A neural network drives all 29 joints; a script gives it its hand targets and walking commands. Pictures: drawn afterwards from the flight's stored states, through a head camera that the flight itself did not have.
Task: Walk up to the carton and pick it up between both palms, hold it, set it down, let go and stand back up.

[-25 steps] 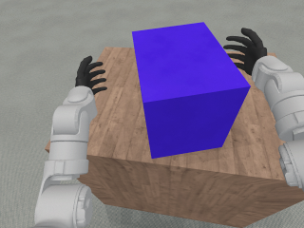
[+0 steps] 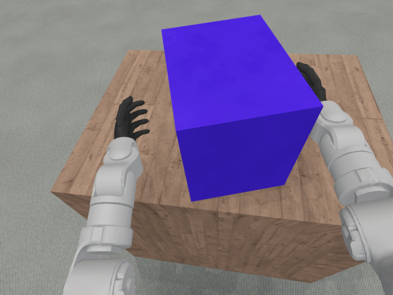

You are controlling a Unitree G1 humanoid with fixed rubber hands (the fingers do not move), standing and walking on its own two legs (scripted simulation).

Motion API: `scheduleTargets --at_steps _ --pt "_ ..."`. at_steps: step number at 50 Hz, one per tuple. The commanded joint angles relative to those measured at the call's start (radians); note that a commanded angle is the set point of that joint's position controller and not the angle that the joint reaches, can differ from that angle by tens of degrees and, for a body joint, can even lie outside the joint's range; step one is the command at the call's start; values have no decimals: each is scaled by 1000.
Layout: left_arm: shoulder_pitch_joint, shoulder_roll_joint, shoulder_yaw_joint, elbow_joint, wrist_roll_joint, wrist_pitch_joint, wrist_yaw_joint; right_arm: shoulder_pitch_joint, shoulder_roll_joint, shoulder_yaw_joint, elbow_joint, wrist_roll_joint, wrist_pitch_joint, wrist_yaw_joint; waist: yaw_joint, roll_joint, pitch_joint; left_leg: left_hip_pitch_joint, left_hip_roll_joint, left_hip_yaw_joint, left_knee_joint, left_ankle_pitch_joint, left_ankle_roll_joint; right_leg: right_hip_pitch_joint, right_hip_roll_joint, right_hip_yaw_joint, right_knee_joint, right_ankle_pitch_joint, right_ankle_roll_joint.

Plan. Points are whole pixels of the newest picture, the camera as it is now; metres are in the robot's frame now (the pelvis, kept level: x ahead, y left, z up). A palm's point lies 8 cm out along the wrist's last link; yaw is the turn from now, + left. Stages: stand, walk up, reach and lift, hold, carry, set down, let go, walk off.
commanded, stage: reach and lift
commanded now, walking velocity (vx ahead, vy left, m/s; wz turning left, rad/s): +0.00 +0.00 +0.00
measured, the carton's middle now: (225, 110) +0.50 +0.03 +0.08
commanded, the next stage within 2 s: none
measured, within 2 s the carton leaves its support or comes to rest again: neither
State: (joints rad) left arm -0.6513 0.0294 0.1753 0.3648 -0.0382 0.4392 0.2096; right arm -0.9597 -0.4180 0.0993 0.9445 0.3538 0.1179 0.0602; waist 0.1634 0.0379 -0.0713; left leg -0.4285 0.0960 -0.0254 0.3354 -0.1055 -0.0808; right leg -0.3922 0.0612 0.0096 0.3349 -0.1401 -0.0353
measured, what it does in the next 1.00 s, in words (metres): stands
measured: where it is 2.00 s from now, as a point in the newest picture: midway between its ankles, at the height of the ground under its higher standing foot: outside the picture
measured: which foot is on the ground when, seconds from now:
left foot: down 0.00-1.00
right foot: down 0.00-1.00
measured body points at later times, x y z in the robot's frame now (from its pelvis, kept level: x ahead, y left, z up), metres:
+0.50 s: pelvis +0.01 +0.00 +0.00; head +0.07 -0.01 +0.45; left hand +0.40 +0.20 +0.12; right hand +0.50 -0.11 +0.14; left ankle +0.02 +0.17 -0.74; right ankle +0.00 -0.10 -0.74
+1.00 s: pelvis +0.00 -0.01 +0.00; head +0.07 -0.02 +0.45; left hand +0.40 +0.20 +0.12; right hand +0.50 -0.10 +0.14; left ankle +0.02 +0.17 -0.74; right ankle +0.00 -0.09 -0.74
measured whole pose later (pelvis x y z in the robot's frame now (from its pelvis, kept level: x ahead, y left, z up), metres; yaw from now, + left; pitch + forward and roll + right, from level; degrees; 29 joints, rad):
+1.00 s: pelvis +0.00 -0.01 +0.00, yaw +0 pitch +10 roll -1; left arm -0.69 -0.08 0.27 0.41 0.07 0.35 0.23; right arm -0.99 -0.28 0.08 0.96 0.28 0.09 -0.08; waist 0.16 0.03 -0.05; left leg -0.39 0.10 -0.03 0.32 -0.10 -0.09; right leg -0.36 0.07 0.00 0.33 -0.14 -0.05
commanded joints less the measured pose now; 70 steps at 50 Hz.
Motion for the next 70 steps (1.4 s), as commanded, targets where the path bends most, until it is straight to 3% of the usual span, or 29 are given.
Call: scheduleTargets --at_steps 1,2,4,6,10,12,15,16,17,18,19,20,21,22,26,28,31,32,36,37,45,49,53,56,60,62,66,67,70 --pt "-430 124 52 -181 27 -59 -7 -517 -112 -15 -178 2 -57 -7 44 -153 -627 211 -105 91 29 255 46 384 8 -11 23 379 86" --pt "-382 102 15 -183 17 -52 0 -479 -155 -28 -172 5 -60 -9 -8 -127 -642 245 -105 83 27 278 38 374 12 -25 29 402 81" --pt "-383 65 16 -229 30 -49 8 -487 -87 -8 -182 29 -59 -14 28 -89 -650 290 -103 81 41 331 35 353 23 -21 15 390 67" --pt "-401 25 -1 -190 31 -35 -5 -494 -86 -35 -163 -14 -57 -18 -21 -125 -563 314 -104 73 18 287 35 334 22 -28 -5 339 71" --pt "-387 -6 7 -259 62 -46 5 -438 -49 -41 -160 -12 -68 -25 -17 -35 -618 381 -96 77 29 330 29 282 27 -36 -8 331 68" --pt "-372 -5 8 -246 64 -46 -6 -490 -49 -26 -218 -25 -71 -41 -5 -109 -621 328 -91 70 45 349 43 339 27 -26 7 415 74" --pt "-362 -36 25 -229 97 -37 1 -455 -6 -37 -129 -38 -66 -59 -18 -78 -560 320 -97 70 24 315 43 329 15 -28 1 379 77" --pt "-331 -46 50 -270 117 -40 -1 -452 24 -10 -200 -40 -69 -65 10 -121 -592 336 -100 86 19 343 49 370 22 -23 9 425 84" --pt "-362 -40 26 -239 100 -35 -3 -478 -5 -15 -174 -29 -66 -74 -25 -122 -566 316 -100 74 34 364 46 346 24 -29 19 459 83" --pt "-373 -34 28 -272 105 -41 4 -488 7 -20 -211 -22 -78 -80 -6 -58 -614 347 -106 88 37 359 39 340 23 -36 19 441 83" --pt "-383 -34 15 -267 98 -48 13 -492 -3 -25 -197 -26 -82 -89 -26 -80 -620 367 -102 76 60 400 28 324 30 -46 24 450 78" --pt "-364 -53 30 -295 115 -50 20 -492 19 4 -254 -10 -80 -97 8 -72 -669 349 -95 74 61 382 41 353 28 -31 23 472 79" --pt "-370 -61 4 -253 93 -48 17 -474 18 18 -197 -6 -60 -98 -24 -100 -612 341 -100 71 53 362 42 356 24 -32 26 459 75" --pt "-358 -74 36 -266 107 -44 14 -489 44 43 -240 -9 -65 -107 14 -115 -636 359 -98 77 55 408 46 372 30 -28 26 516 85" --pt "-386 -107 6 -265 111 -38 21 -492 50 17 -187 6 -61 -115 -11 -41 -587 405 -90 73 56 389 31 273 31 -49 6 396 75" --pt "-410 -93 21 -262 96 -46 15 -497 73 41 -252 -3 -55 -115 -9 -109 -606 381 -95 72 58 378 46 295 26 -38 9 409 78" --pt "-414 -113 -13 -208 82 -61 20 -491 66 11 -215 -38 -54 -120 -33 -118 -613 385 -84 65 52 345 46 284 28 -46 1 339 77" --pt "-423 -91 18 -208 84 -68 19 -492 87 17 -206 -24 -51 -120 1 -110 -601 373 -89 75 44 306 51 292 18 -36 -3 322 81" --pt "-464 -92 -10 -203 81 -78 32 -521 65 8 -195 -21 -71 -128 -14 -55 -650 400 -93 83 70 371 31 270 25 -36 6 397 80" --pt "-406 -120 -2 -193 87 -71 26 -493 91 40 -199 -4 -63 -131 13 -88 -622 363 -86 75 47 357 41 304 27 -35 4 387 76" --pt "-500 -134 6 -142 86 -127 6 -515 146 8 -188 -56 -67 -135 -19 -131 -596 307 -96 75 29 275 62 322 3 -28 8 371 97" --pt "-497 -138 13 -160 115 -143 18 -526 158 -15 -162 -69 -84 -121 16 -81 -664 335 -99 93 33 331 55 314 9 -31 11 371 88" --pt "-551 -148 -17 -49 107 -145 19 -548 160 -46 -83 -89 -84 -119 -20 -73 -601 370 -76 74 38 271 49 211 6 -57 -24 234 75" --pt "-538 -154 13 -98 125 -156 15 -561 169 -38 -147 -102 -96 -114 -9 -130 -661 369 -85 74 52 352 52 296 15 -47 -5 376 84" --pt "-557 -202 7 -50 142 -178 9 -552 226 -69 -100 -132 -100 -99 -12 -93 -617 338 -91 84 28 268 52 253 17 -58 -28 249 84" --pt "-568 -229 3 -77 148 -193 -4 -546 264 -65 -149 -134 -119 -95 -20 -104 -676 348 -91 77 43 346 53 301 12 -56 -9 388 91" --pt "-551 -407 10 -47 253 -199 -74 -532 454 -141 -104 -273 -145 -15 -42 -75 -657 391 -86 89 20 325 52 298 8 -81 -26 369 85" --pt "-516 -475 22 20 307 -196 -108 -539 573 -117 -96 -330 -155 6 -14 -95 -629 354 -85 96 2 313 59 346 3 -67 -25 393 92" --pt "-496 -599 1 53 366 -200 -193 -462 759 -176 -34 -458 -182 77 -49 -125 -554 346 -94 123 -18 313 64 408 -16 -91 -3 472 98"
